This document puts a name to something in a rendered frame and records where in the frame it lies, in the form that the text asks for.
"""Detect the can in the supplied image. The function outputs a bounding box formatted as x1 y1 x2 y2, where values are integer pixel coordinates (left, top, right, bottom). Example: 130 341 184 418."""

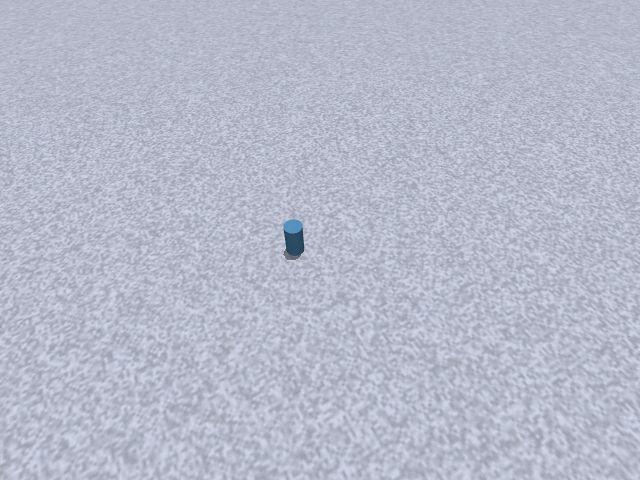
283 219 304 256

